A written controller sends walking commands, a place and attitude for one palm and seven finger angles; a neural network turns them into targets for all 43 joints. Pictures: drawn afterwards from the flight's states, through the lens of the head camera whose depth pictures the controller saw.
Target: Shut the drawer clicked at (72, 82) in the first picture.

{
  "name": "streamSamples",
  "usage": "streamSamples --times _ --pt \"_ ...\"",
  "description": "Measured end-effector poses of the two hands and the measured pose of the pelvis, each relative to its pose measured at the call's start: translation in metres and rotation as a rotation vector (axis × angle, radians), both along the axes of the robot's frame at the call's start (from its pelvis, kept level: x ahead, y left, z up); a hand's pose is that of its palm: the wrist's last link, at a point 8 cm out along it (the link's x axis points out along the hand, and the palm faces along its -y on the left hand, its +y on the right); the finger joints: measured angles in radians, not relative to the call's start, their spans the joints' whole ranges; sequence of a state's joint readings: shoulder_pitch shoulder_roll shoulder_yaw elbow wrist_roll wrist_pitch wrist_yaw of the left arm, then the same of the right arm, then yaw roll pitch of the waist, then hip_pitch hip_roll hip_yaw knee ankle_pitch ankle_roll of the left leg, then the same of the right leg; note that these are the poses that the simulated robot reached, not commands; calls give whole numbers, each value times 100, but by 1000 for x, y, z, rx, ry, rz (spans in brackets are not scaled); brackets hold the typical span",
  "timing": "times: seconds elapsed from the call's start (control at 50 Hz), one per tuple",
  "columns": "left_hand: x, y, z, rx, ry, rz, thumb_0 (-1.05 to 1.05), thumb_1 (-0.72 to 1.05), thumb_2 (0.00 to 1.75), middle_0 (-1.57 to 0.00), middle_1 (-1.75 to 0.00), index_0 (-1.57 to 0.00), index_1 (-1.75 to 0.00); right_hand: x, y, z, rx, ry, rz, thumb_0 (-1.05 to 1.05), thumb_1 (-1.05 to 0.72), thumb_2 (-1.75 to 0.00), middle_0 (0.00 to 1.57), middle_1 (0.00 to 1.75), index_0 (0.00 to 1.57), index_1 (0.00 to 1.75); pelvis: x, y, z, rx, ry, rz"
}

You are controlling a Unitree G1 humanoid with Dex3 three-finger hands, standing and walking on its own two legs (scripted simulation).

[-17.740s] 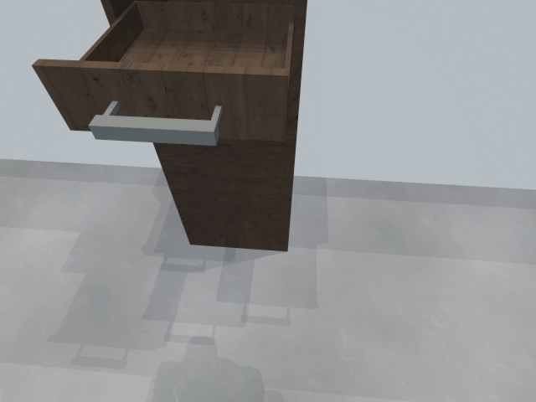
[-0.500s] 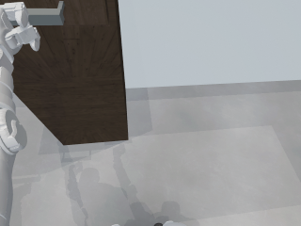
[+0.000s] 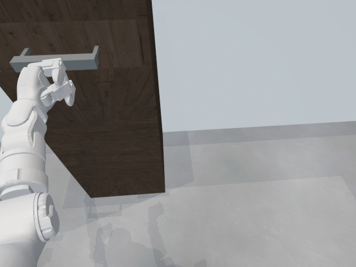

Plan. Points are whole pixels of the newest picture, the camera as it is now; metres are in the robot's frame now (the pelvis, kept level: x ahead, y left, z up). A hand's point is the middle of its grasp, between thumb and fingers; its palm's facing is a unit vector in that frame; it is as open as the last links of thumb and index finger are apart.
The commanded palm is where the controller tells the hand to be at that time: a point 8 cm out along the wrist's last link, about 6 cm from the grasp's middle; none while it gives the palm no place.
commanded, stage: draw the hand back to the body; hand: left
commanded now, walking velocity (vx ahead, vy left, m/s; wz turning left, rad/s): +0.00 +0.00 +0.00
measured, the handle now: (59, 56) +0.57 +0.27 +0.18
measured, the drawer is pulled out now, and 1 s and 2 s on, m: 0.00 0.00 0.00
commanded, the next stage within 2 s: step back with the hand held close in 1.22 s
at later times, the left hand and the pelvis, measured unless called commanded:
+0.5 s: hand (32, 162) +0.28 +0.23 +0.17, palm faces +0.28 -0.94 -0.19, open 3.3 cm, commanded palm +0.23 +0.28 +0.18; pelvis -0.04 -0.01 +0.01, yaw +3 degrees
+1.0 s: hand (3, 256) +0.14 +0.22 +0.17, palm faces +0.40 -0.84 -0.36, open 3.3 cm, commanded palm +0.08 +0.26 +0.18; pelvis -0.04 -0.02 +0.01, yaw +2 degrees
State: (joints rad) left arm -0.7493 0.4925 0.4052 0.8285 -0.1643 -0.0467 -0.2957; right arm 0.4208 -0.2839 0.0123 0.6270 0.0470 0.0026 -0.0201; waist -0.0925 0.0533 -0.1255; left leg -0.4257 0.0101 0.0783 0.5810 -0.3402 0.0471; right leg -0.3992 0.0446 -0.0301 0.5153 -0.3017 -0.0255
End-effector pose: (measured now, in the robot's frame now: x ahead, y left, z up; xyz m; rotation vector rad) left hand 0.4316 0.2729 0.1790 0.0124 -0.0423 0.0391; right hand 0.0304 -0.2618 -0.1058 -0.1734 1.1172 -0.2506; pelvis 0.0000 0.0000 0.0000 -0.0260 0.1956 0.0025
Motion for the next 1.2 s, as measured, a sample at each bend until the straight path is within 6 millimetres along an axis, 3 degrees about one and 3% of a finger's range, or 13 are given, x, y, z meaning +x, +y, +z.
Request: streamSamples --times 0.2,0.3,0.38,0.46,0.58,0.72,0.8,0.92,1.08,1.2 --pt "-90 23 -10 -4 22 72 2 90 90 -140 -160 -140 -160 82 8 19 13 -238 111 1 -91 -90 20 30 20 30 -8 -5 2 8 -96 23" --pt "-125 17 0 16 0 44 2 91 90 -140 -160 -140 -160 115 16 32 2 -349 191 1 -91 -90 20 30 20 30 -21 -7 2 10 -134 54" --pt "-147 9 5 47 -13 44 2 90 90 -140 -160 -140 -160 130 26 43 14 -431 225 1 -91 -90 20 30 20 30 -30 -9 2 16 -160 61" --pt "-171 8 2 163 -45 189 2 90 90 -140 -160 -140 -160 130 35 47 39 -471 251 1 -91 -90 20 30 20 30 -39 -11 5 23 -188 53" --pt "-218 6 -11 222 -64 319 2 90 90 -140 -160 -140 -160 110 39 39 60 -411 262 1 -91 -90 20 30 20 30 -44 -16 9 27 -228 46" --pt "-256 1 10 302 -158 380 2 90 90 -140 -160 -141 -160 91 34 25 63 -346 262 1 -90 -90 21 30 20 30 -46 -19 12 30 -263 49" --pt "-271 -4 10 332 -160 371 2 90 90 -140 -160 -141 -160 89 29 24 67 -343 242 1 -90 -90 21 30 20 30 -46 -21 13 31 -273 43" --pt "-303 -14 1 365 -115 351 2 90 90 -140 -160 -141 -160 96 21 30 55 -378 229 1 -91 -90 20 30 20 30 -43 -23 14 29 -281 37" --pt "-351 -15 8 427 -103 394 2 89 90 -140 -160 -141 -160 118 21 44 32 -453 258 1 -91 -90 20 30 20 30 -38 -24 13 24 -289 46" --pt "-360 -11 5 419 -97 446 2 89 90 -141 -160 -141 -160 131 32 48 35 -483 298 1 -91 -90 20 30 20 30 -42 -24 13 24 -296 64"
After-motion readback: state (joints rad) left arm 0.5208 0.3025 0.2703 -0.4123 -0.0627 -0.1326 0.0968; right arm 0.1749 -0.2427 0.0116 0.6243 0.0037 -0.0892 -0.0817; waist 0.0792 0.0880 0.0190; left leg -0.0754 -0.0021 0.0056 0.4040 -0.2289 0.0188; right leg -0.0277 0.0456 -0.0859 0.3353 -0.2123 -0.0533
